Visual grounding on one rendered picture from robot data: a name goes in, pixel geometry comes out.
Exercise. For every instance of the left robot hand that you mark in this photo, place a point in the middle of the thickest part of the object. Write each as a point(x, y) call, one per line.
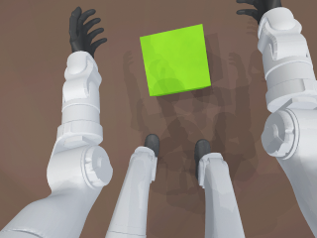
point(79, 40)

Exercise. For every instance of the right robot upper arm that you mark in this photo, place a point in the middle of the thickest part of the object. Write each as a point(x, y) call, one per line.
point(290, 135)

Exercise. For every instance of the left robot upper arm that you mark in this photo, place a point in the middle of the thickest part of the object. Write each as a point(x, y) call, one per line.
point(76, 177)

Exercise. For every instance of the carton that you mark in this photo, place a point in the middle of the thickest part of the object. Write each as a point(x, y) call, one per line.
point(176, 61)

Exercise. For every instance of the robot right thigh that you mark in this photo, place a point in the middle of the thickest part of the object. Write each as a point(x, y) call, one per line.
point(222, 216)

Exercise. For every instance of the right robot shin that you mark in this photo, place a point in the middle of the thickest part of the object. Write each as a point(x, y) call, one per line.
point(215, 155)

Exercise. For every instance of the robot right forearm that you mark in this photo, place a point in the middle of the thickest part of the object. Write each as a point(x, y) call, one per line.
point(288, 68)

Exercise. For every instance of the robot left forearm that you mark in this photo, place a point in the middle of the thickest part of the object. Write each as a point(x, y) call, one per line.
point(80, 120)

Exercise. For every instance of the right robot hand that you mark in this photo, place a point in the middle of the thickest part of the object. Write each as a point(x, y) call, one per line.
point(262, 5)

